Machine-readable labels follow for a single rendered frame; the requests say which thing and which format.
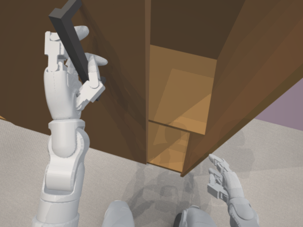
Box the robot thigh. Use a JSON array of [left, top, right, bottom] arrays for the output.
[[102, 201, 135, 227], [180, 208, 217, 227]]

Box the left robot forearm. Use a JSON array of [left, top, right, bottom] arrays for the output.
[[31, 119, 90, 227]]

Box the robot right thigh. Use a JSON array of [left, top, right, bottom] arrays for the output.
[[180, 208, 217, 227]]

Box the robot left thigh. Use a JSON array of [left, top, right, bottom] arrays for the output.
[[102, 201, 135, 227]]

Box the wardrobe door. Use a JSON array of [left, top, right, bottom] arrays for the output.
[[0, 0, 151, 164]]

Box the right robot forearm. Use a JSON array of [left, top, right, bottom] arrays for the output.
[[228, 197, 260, 227]]

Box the left robot hand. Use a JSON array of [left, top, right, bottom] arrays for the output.
[[44, 26, 108, 120]]

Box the right robot hand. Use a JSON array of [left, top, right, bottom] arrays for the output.
[[207, 154, 245, 205]]

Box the handle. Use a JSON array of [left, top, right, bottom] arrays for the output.
[[49, 0, 106, 101]]

